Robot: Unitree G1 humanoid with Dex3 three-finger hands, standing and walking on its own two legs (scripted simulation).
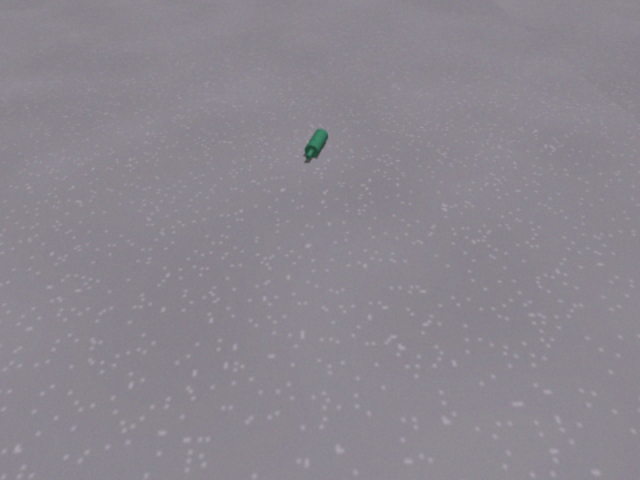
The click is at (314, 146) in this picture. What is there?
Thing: lying bottle
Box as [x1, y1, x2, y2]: [305, 129, 327, 158]
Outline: 323,129 316,130 305,147 306,158 316,156 327,138 327,133
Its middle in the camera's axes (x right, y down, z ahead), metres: -0.01 -0.54 +2.22
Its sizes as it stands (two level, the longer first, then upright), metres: 0.240 0.081 0.081
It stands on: the floor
